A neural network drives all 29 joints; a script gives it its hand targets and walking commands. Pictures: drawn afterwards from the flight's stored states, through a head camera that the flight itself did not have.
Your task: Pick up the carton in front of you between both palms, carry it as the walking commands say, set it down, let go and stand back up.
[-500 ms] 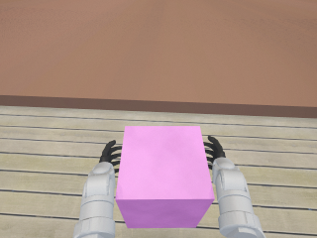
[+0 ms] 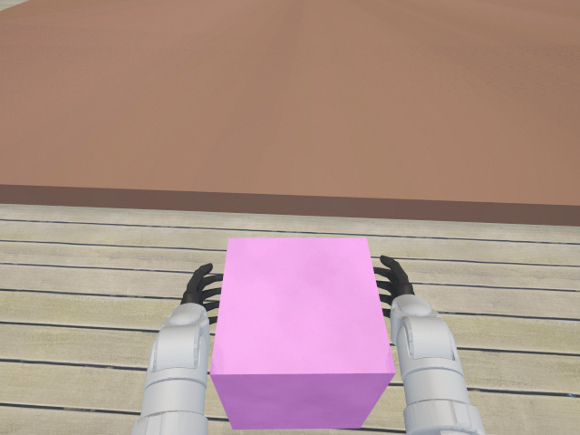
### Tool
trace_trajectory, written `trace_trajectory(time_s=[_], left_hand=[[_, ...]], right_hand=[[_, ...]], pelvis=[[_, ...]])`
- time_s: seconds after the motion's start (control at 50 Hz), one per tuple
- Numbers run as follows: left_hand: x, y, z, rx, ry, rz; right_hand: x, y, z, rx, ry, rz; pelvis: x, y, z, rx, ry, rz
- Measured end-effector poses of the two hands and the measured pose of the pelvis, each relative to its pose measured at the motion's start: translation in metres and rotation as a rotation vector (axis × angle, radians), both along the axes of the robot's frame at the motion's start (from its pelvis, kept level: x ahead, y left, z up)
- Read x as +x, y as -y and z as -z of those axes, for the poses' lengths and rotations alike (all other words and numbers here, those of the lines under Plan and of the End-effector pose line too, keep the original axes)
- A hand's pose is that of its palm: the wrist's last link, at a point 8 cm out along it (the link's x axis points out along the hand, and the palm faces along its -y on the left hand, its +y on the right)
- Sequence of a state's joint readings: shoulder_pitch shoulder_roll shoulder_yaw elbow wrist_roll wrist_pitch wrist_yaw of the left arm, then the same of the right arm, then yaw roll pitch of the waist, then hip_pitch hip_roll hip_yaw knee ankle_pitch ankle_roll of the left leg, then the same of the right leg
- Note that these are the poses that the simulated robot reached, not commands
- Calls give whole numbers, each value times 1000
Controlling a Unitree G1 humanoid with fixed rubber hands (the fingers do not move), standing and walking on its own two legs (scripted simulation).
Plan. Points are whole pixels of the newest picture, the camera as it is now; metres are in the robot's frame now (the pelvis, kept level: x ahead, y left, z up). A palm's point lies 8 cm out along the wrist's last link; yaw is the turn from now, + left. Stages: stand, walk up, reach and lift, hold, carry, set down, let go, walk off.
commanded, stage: reach and lift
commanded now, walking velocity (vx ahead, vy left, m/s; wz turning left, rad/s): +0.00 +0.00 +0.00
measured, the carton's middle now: (297, 337) +0.28 +0.00 -0.04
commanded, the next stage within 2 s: hold in 0.02 s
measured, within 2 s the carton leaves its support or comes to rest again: neither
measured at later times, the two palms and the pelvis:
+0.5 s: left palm (191, 313) +0.28 +0.15 +0.05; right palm (405, 304) +0.28 -0.15 +0.05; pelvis -0.01 +0.00 +0.00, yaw +0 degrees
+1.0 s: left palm (191, 310) +0.28 +0.15 +0.05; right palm (405, 302) +0.28 -0.15 +0.05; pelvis -0.01 +0.00 +0.00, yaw +0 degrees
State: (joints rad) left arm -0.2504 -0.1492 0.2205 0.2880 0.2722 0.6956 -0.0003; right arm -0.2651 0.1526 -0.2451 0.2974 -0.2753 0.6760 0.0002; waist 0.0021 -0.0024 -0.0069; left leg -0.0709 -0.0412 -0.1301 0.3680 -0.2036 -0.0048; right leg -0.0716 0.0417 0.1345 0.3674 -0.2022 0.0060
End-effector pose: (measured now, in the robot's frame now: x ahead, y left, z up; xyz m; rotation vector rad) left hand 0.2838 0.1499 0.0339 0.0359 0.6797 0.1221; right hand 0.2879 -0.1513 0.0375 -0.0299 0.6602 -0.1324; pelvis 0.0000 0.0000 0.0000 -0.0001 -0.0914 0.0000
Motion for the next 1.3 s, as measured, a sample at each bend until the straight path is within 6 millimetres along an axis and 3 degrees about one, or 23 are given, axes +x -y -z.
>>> trace_trajectory(time_s=[0.2,0.58,1.14,1.3], left_hand=[[-5,0,-16,-5,31,-3],[-8,0,-16,-19,17,-12],[-6,0,-15,-5,11,-2],[6,3,-21,-12,48,-14]], right_hand=[[-5,0,-17,3,31,2],[-8,0,-16,16,17,13],[-6,0,-15,2,10,2],[6,3,-19,15,47,7]], pelvis=[[-2,0,-1,0,24,-2],[-13,0,1,1,40,1],[-5,0,-1,1,36,2],[6,4,5,6,-79,12]])
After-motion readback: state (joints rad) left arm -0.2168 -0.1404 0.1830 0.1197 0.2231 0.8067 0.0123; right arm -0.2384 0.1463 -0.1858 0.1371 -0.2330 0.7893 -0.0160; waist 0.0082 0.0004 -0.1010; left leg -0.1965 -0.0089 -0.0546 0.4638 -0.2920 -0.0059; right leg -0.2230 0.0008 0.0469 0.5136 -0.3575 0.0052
